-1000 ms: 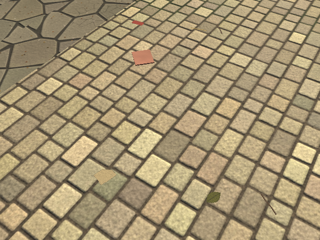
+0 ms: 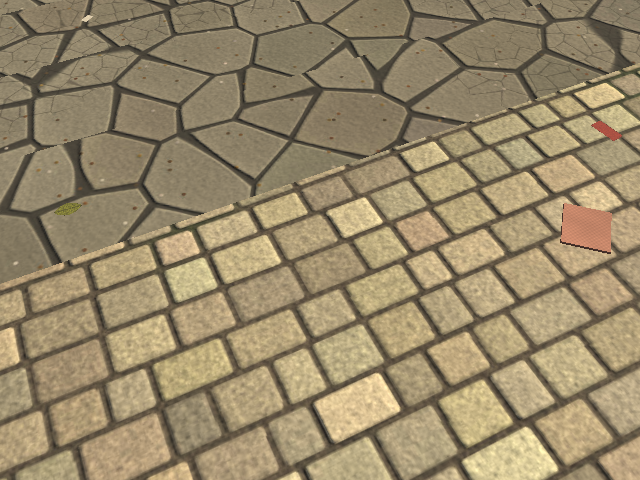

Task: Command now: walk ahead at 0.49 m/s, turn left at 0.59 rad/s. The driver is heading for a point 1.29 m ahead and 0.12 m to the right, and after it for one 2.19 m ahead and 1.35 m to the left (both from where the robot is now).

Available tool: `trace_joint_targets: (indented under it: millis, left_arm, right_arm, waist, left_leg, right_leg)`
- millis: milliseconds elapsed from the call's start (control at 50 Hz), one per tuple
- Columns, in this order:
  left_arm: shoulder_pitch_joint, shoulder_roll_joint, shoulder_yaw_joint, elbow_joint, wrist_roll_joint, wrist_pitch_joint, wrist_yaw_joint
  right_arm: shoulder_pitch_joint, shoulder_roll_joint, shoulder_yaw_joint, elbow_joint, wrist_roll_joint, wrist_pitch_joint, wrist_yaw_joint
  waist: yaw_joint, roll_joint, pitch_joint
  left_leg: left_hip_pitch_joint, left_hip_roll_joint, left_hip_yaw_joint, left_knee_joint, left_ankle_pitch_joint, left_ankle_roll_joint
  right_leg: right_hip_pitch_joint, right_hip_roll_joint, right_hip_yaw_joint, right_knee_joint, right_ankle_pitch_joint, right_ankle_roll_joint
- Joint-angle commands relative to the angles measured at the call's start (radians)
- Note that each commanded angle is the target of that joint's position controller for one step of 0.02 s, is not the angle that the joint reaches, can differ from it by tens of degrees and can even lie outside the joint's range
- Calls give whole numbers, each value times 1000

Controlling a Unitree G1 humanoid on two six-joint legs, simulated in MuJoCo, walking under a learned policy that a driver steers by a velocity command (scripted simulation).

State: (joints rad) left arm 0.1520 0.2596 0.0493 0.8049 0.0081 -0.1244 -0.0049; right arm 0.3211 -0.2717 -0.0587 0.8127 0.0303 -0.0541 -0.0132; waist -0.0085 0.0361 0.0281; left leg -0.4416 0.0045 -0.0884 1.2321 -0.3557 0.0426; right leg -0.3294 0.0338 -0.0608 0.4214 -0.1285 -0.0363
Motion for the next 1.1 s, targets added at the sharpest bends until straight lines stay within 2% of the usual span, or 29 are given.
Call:
trace_joint_targets:
  millis: [20, 80, 140, 200, 260, 300, 340, 360, 380, 400, 420, 440, 460, 480, 520, 640, 720, 800, 860, 880, 900, 920, 940, 960, 980, 1000, 1020, 1040, 1100]
  left_arm:
    - [29, 83, 23, -21, 1, -13, -5]
    - [48, 127, 40, 5, -6, -21, -7]
    - [84, 148, 44, 27, -5, -14, -8]
    - [109, 168, 43, 40, -19, -1, -8]
    - [178, 191, 42, 73, -40, 18, -12]
    - [196, 206, 42, 89, -47, 35, -12]
    - [171, 217, 39, 92, -48, 48, -9]
    - [176, 179, 24, 88, -38, 46, -7]
    - [192, 86, -8, 47, -10, 35, -10]
    - [264, 33, -23, 47, -28, 14, -11]
    - [211, 138, 9, 55, -63, 11, -11]
    - [159, 145, 15, 35, -68, 12, -10]
    - [132, 132, 17, 36, -53, 20, -3]
    - [134, 124, 25, 39, -41, 35, 1]
    - [171, 83, 24, 51, -45, 63, -3]
    - [53, 45, 24, -4, -33, 81, -10]
    - [-84, 25, 10, -59, -24, 78, -39]
    - [-168, 31, 8, -119, -29, 77, -62]
    - [-104, 73, 30, -136, -34, 82, -67]
    - [4, 110, 51, -116, -39, 84, -64]
    - [167, 172, 87, -75, -39, 85, -51]
    - [279, 278, 119, -52, -36, 95, -26]
    - [217, 345, 120, -89, -32, 82, -28]
    - [246, 255, 93, -95, -25, 70, -37]
    - [218, 199, 79, -88, -24, 59, -38]
    - [147, 162, 67, -99, -31, 52, -39]
    - [83, 122, 57, -114, -28, 50, -35]
    - [53, 109, 50, -134, -18, 50, -30]
    - [79, 141, 59, -134, -22, 42, -14]
  right_arm:
    - [31, -33, -15, -83, 4, 5, 5]
    - [-39, -27, -10, -134, -7, 17, 4]
    - [-100, -22, -2, -157, -11, 4, 14]
    - [-214, -14, 10, -186, -13, -12, 35]
    - [-313, -21, 14, -229, -9, -18, 49]
    - [-323, -46, 7, -245, -8, -26, 54]
    - [-169, -103, -25, -206, -15, -35, 50]
    - [0, -167, -57, -158, -21, -34, 38]
    - [171, -273, -84, -138, -45, -27, 18]
    - [180, -288, -77, -142, -50, -27, 20]
    - [146, -191, -52, -139, -45, -33, 27]
    - [79, -147, -38, -139, -32, -37, 30]
    - [2, -108, -27, -141, -28, -41, 35]
    - [-49, -76, -21, -140, -29, -48, 39]
    - [-84, -56, -22, -122, -41, -67, 38]
    - [-41, -87, -39, -57, -49, -72, 4]
    - [-4, -128, -53, -30, -38, -60, -10]
    - [31, -149, -63, 0, -19, -35, -13]
    - [0, -194, -73, -5, -9, -14, -17]
    - [-18, -207, -74, -9, -5, -5, -19]
    - [-31, -204, -70, -15, 0, -3, -20]
    - [-10, -137, -46, -41, -32, -14, -20]
    - [51, -27, -12, -97, -36, -51, -10]
    - [-65, -118, -25, -114, 1, -91, 5]
    - [-119, -125, -26, -134, 25, -104, 10]
    - [-123, -116, -24, -123, 5, -107, 2]
    - [-121, -130, -34, -112, -25, -100, -7]
    - [-100, -133, -40, -109, -32, -86, -5]
    - [-112, -99, -35, -126, -46, -55, -6]
  waist:
    - [0, -113, -43]
    - [2, -86, -8]
    - [20, -69, -10]
    - [56, -68, 16]
    - [84, -84, 46]
    - [69, -105, 49]
    - [-38, -113, -37]
    - [-114, -93, -153]
    - [-154, 90, -321]
    - [-106, 257, -433]
    - [-119, 130, -319]
    - [-89, 115, -204]
    - [-53, 65, -149]
    - [-21, 84, -99]
    - [19, 84, -77]
    - [12, 28, 11]
    - [-36, 6, 62]
    - [-54, 7, 86]
    - [7, 56, 6]
    - [71, 62, -58]
    - [157, 37, -146]
    - [172, -135, -220]
    - [54, -313, -347]
    - [131, -165, -372]
    - [114, -134, -242]
    - [61, -36, -148]
    - [24, -34, -117]
    - [-4, -50, -103]
    - [-16, -48, -82]
  left_leg:
    - [-179, 123, -27, -5, 57, -1]
    - [-256, 145, -27, -103, 126, -13]
    - [-265, 134, -25, -271, 268, -12]
    - [-205, 107, 52, -467, 367, -8]
    - [-182, 93, 92, -578, 311, 0]
    - [-150, 68, 107, -642, 218, 18]
    - [101, 7, 146, -738, 233, 47]
    - [366, 27, 117, -717, 267, 75]
    - [703, 299, -211, -723, 250, 167]
    - [807, 450, -598, -880, 154, 265]
    - [713, 420, -511, -903, 124, 228]
    - [594, 384, -343, -915, 170, 192]
    - [480, 334, -237, -946, 209, 166]
    - [390, 293, -142, -989, 242, 148]
    - [304, 265, -38, -1050, 324, 144]
    - [341, 258, 156, -1099, 425, 135]
    - [393, 281, 236, -1108, 413, 123]
    - [515, 310, 282, -1042, 496, 102]
    - [543, 303, 324, -855, 951, 70]
    - [523, 285, 340, -700, 1075, 54]
    - [424, 239, 358, -471, 1023, 18]
    - [135, 175, 348, -132, 496, -35]
    - [-243, -55, 154, 198, -233, -87]
    - [-345, -13, -26, 241, -199, -56]
    - [-395, 29, -14, 193, -117, -29]
    - [-349, 79, -10, 95, -38, -20]
    - [-274, 112, -8, 8, 8, -24]
    - [-214, 128, -11, -28, 40, -29]
    - [-182, 118, 17, -149, 103, -71]
  right_leg:
    - [160, -282, 261, -269, 7, -166]
    - [157, -305, 171, -307, 105, -192]
    - [194, -286, 91, -308, 160, -189]
    - [197, -259, 16, -295, 158, -164]
    - [253, -289, 46, -268, 122, -155]
    - [306, -319, 79, -219, 166, -145]
    - [289, -284, 53, -27, 384, -106]
    - [180, -227, 12, 188, 401, -69]
    - [-116, -129, -37, 577, 47, -4]
    - [-341, -15, 108, 816, -465, 16]
    - [-429, -59, 186, 911, -420, 10]
    - [-459, -103, 166, 896, -329, 1]
    - [-421, -143, 154, 847, -245, 5]
    - [-378, -169, 156, 800, -179, 9]
    - [-300, -178, 155, 783, -98, 17]
    - [-409, -157, 178, 552, 113, 30]
    - [-408, -149, 96, 362, 193, 12]
    - [-426, -135, 33, 272, 86, -30]
    - [-245, -44, -61, 259, -59, -86]
    - [-101, 5, -86, 238, -82, -114]
    - [152, 51, -75, 162, -18, -153]
    - [439, -126, 217, 134, 24, -216]
    - [691, -352, 848, -56, -176, -422]
    - [698, -369, 888, -158, -210, -387]
    - [599, -339, 730, -145, -150, -343]
    - [434, -287, 592, -136, -35, -299]
    - [313, -245, 498, -141, 57, -270]
    - [236, -219, 454, -163, 112, -264]
    - [139, -186, 378, -193, 263, -272]
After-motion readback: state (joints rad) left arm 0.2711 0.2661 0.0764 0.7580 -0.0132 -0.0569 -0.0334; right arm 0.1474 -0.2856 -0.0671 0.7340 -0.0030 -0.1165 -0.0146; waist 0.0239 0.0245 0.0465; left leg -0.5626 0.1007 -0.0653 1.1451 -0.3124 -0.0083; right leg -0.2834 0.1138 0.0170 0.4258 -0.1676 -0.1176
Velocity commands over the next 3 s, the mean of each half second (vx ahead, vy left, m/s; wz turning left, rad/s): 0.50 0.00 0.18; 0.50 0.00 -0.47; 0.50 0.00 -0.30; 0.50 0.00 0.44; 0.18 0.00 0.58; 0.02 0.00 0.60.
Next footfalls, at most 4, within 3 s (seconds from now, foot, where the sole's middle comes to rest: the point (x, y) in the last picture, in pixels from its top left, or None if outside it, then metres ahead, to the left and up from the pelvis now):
0.36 left None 0.34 0.19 -0.77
0.90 right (367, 405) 0.62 -0.07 -0.77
1.42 left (330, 275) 0.97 0.01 -0.77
1.92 right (425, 217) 1.16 -0.26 -0.77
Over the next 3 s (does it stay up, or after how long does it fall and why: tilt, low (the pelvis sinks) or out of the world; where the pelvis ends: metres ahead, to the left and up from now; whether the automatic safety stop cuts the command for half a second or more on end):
stays up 1.23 -0.16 0.01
